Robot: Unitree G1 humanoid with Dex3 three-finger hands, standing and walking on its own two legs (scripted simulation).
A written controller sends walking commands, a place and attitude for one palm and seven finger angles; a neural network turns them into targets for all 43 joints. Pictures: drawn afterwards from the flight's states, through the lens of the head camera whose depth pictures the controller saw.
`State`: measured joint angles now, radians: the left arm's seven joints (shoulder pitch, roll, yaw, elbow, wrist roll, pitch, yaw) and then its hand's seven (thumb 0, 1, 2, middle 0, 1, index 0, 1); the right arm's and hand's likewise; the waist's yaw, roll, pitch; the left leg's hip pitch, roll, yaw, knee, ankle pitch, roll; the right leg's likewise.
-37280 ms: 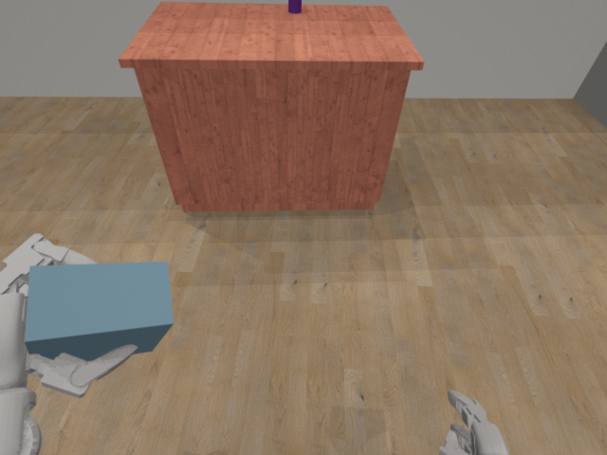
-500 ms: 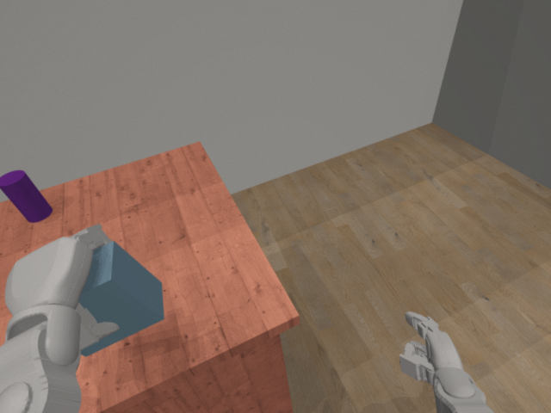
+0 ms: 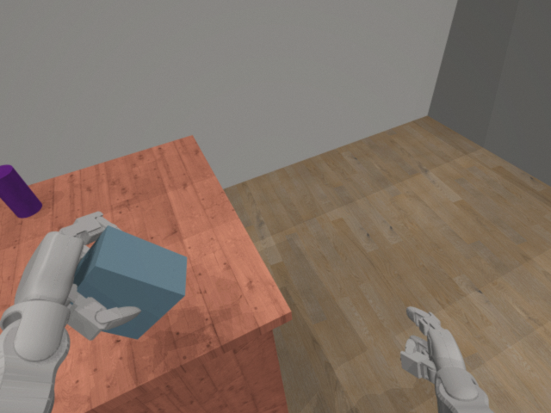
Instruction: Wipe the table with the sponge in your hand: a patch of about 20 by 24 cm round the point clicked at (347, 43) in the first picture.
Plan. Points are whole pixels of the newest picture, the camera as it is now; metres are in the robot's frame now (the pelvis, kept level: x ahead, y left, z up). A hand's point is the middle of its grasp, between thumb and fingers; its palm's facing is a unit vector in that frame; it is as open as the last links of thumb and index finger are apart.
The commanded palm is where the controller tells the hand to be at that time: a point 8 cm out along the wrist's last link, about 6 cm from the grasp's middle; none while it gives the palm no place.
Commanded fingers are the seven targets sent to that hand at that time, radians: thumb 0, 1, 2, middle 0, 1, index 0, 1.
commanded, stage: step back with the hand held close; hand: left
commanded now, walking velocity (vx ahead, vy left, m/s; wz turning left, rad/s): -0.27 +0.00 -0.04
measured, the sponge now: (136, 290) +0.23 +0.22 +0.11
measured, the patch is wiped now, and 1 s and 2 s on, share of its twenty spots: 1.00 1.00 1.00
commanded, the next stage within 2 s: stop stepping back and stand still in 1.10 s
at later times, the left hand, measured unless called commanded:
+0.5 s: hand (39, 309) +0.16 +0.28 +0.17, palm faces +0.34 -0.83 -0.43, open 10.5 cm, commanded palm +0.11 +0.32 +0.20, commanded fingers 0.00 0.10 1.30 -1.20 -1.60 -1.20 -1.60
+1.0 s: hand out of the picture +0.05 +0.33 +0.19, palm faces +0.43 -0.84 -0.34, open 10.5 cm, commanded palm +0.01 +0.35 +0.20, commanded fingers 0.00 0.10 1.30 -1.20 -1.60 -1.20 -1.60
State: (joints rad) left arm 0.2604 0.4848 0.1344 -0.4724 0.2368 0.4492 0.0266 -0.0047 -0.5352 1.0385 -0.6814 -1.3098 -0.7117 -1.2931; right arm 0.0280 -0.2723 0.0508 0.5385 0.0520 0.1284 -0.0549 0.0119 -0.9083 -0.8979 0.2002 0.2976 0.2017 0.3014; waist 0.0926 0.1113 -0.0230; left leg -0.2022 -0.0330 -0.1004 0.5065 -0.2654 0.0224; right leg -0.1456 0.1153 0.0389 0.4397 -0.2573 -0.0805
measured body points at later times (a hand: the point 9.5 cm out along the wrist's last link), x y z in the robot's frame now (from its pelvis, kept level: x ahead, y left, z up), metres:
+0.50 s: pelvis -0.05 +0.04 -0.01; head -0.04 +0.05 +0.44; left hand +0.14 +0.32 +0.20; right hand +0.11 -0.20 -0.09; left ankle +0.00 +0.12 -0.74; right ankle -0.07 -0.07 -0.73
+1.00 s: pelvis -0.15 +0.07 -0.01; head -0.15 +0.11 +0.44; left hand +0.03 +0.37 +0.20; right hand +0.05 -0.14 -0.07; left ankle +0.00 +0.13 -0.74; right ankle -0.27 -0.06 -0.71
